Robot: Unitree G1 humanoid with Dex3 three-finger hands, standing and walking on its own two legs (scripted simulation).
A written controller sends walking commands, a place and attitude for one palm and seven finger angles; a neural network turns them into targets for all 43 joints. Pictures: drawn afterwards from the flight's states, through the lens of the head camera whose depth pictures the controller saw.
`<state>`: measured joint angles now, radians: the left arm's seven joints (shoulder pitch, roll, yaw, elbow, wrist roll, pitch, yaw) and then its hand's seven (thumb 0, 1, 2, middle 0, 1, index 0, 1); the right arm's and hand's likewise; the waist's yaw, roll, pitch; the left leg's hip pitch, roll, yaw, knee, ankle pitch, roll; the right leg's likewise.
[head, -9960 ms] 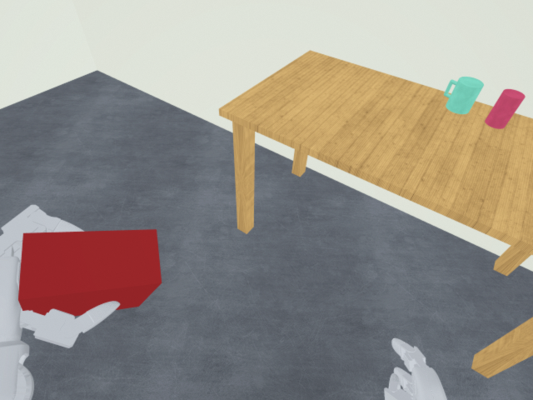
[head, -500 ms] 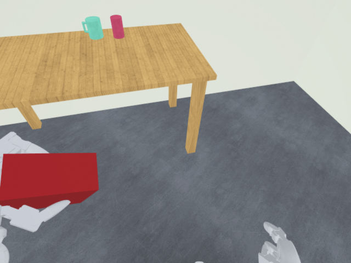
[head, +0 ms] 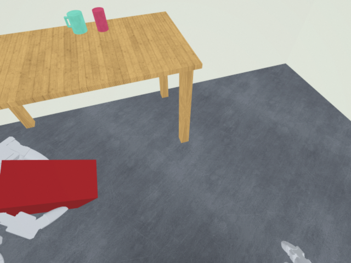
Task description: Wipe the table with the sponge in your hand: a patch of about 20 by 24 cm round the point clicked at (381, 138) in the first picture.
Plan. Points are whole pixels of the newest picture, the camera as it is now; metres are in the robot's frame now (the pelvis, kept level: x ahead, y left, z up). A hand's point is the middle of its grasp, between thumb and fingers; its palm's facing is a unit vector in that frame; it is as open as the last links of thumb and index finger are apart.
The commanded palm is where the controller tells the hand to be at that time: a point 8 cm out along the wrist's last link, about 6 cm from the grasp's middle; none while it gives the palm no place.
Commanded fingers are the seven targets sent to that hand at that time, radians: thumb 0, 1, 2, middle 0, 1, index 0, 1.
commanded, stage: take the last steps up to it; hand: left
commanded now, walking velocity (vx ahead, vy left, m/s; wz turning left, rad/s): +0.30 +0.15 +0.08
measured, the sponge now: (61, 187) +0.22 +0.20 +0.14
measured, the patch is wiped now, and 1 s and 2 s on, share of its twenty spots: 0.00 0.00 0.00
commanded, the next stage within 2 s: none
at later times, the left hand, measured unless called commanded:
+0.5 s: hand (25, 154) +0.27 +0.28 +0.15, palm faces +0.38 -0.79 -0.48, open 10.4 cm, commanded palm +0.21 +0.33 +0.17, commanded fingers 0.00 0.10 1.30 -1.20 -1.60 -1.20 -1.60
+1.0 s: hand (30, 98) +0.41 +0.33 +0.16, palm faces +0.33 -0.77 -0.54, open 10.4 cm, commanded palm +0.35 +0.39 +0.17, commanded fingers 0.00 0.10 1.30 -1.20 -1.60 -1.20 -1.60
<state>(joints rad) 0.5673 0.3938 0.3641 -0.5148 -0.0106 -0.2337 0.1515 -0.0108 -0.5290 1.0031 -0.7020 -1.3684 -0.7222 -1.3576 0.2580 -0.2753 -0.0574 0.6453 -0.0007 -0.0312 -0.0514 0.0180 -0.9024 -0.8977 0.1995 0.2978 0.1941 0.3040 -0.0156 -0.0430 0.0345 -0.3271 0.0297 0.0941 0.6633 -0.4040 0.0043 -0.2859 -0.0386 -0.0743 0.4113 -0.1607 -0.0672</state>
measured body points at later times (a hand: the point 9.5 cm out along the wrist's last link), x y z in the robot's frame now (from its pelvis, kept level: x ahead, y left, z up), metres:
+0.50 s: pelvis +0.06 +0.04 -0.01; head +0.10 +0.03 +0.44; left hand +0.25 +0.32 +0.18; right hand +0.23 -0.17 -0.13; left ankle +0.06 +0.19 -0.68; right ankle +0.06 -0.06 -0.75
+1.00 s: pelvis +0.19 +0.11 -0.03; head +0.22 +0.08 +0.42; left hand +0.38 +0.37 +0.19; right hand +0.34 -0.10 -0.14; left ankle +0.14 +0.22 -0.72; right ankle +0.21 +0.03 -0.75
